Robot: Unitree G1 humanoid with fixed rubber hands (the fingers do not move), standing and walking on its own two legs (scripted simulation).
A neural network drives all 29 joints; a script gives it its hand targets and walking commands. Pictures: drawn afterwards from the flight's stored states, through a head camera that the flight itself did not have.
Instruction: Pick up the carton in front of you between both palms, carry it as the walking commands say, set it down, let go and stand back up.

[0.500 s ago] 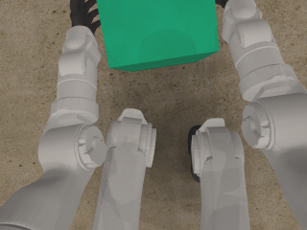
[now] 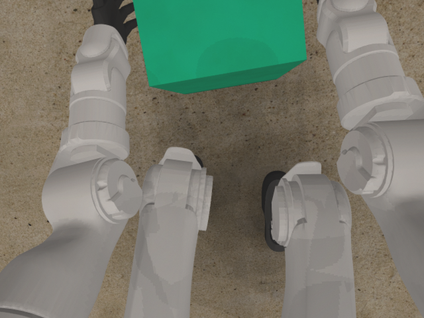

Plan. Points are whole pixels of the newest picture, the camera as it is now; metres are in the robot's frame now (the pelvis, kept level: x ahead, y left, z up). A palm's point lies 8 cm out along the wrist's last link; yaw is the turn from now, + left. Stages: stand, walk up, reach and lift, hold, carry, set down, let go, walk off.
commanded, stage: set down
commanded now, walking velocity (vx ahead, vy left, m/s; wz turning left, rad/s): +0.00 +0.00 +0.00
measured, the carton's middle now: (220, 22) +0.53 +0.06 -0.25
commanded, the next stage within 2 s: let go in 1.44 s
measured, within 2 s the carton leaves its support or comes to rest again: neither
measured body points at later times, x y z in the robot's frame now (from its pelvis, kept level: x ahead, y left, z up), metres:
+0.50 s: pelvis +0.00 +0.01 -0.01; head +0.37 +0.01 +0.24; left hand +0.52 +0.26 -0.17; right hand +0.59 -0.12 -0.17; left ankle +0.12 +0.13 -0.34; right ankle +0.10 -0.10 -0.34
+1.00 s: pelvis +0.01 +0.01 +0.11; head +0.34 +0.02 +0.41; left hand +0.52 +0.26 +0.00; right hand +0.60 -0.12 +0.00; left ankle +0.12 +0.13 -0.34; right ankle +0.10 -0.10 -0.34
